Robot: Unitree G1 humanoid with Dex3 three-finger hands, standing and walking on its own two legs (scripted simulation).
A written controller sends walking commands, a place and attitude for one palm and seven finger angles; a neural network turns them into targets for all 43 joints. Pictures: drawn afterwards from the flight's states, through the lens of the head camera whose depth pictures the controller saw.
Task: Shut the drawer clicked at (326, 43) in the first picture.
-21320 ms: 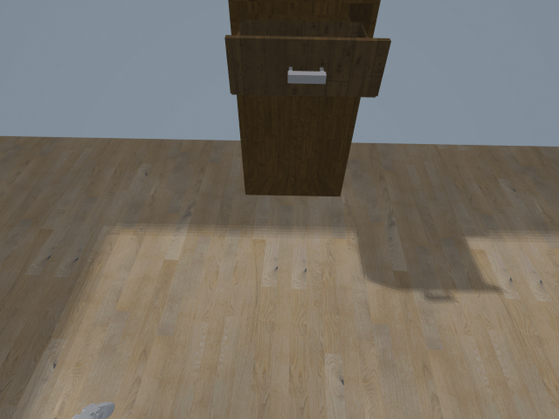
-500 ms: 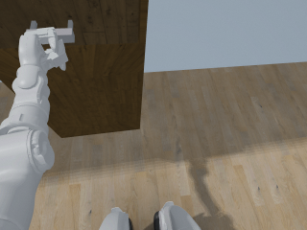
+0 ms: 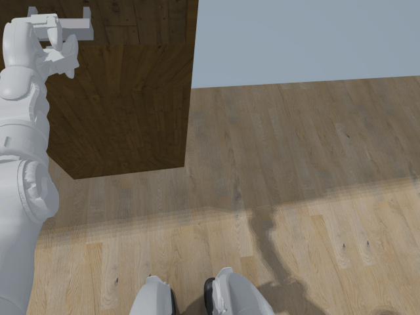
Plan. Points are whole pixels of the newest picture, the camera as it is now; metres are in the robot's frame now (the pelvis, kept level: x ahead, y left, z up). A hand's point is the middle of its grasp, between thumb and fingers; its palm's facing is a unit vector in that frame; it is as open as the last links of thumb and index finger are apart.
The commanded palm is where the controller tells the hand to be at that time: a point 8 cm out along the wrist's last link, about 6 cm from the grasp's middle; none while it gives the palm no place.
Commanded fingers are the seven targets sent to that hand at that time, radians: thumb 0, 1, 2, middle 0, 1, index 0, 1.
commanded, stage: pull the fist back off the drawer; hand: left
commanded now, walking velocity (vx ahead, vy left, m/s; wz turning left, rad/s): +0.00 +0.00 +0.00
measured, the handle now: (59, 21) +0.63 +0.19 +0.10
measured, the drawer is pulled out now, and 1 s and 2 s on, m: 0.00 0.00 0.00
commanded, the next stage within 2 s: draw the hand back to the body in 0.48 s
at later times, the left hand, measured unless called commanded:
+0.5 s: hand (69, 58) +0.55 +0.17 +0.10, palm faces +0.06 -1.00 +0.00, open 3.1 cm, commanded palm +0.52 +0.21 +0.10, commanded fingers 0.00 0.90 0.90 -1.40 -1.60 -1.40 -1.60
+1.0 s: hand (20, 105) +0.43 +0.21 +0.14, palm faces +0.07 -1.00 -0.02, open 3.2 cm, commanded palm +0.39 +0.25 +0.15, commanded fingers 0.00 0.90 0.90 -1.40 -1.60 -1.40 -1.60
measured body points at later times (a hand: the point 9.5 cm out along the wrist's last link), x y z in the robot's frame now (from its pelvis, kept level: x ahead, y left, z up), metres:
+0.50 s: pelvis +0.03 +0.01 +0.01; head +0.15 +0.02 +0.45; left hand +0.54 +0.23 +0.10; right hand +0.01 -0.25 -0.09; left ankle +0.02 +0.08 -0.67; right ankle +0.03 -0.11 -0.67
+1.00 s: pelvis +0.06 +0.00 +0.04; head +0.10 +0.00 +0.49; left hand +0.42 +0.26 +0.14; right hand +0.19 -0.25 -0.06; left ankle +0.02 +0.08 -0.67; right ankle +0.03 -0.11 -0.67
